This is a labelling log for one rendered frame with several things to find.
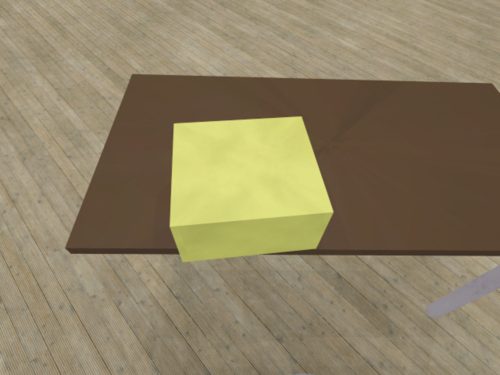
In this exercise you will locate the table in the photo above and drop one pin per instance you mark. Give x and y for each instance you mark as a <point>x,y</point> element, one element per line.
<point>410,167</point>

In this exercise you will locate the carton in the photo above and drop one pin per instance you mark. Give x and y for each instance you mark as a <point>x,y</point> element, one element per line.
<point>245,187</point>

